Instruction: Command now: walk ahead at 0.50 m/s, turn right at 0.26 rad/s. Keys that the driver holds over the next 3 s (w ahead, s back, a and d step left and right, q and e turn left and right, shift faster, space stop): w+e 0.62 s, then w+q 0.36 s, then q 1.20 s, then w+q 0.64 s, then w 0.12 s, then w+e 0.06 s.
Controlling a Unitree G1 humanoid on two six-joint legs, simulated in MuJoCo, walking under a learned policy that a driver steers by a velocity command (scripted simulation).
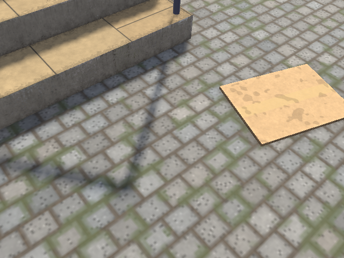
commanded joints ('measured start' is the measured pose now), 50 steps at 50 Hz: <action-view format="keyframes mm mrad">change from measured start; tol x64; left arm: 1 34 57 25 -55 -2 20 4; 50 -114 133 37 -250 17 -63 38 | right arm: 1 32 -92 -30 -17 -9 -29 0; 50 67 -176 -42 -16 9 -25 20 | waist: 1 4 163 -4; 50 -43 49 -70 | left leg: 1 142 269 -252 -317 55 168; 17 341 296 174 76 1268 80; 21 -412 -6 -203 974 -210 8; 50 340 281 -659 -193 95 245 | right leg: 1 -213 -66 57 63 109 15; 17 47 123 -214 -326 72 -159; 20 701 -223 882 -918 -177 -448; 27 165 -55 272 -975 307 -300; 50 -373 -15 81 60 72 -12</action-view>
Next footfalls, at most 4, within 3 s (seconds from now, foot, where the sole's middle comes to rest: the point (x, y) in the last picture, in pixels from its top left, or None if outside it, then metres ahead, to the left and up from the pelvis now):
0.36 right None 0.33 -0.17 -0.72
0.90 left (179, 214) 0.67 -0.02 -0.77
1.34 right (219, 167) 0.91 -0.21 -0.77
1.76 left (164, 183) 0.81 0.04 -0.77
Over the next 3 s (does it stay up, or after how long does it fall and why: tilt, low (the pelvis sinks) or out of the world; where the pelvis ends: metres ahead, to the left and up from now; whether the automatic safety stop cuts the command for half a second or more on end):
stays up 0.94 0.16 0.01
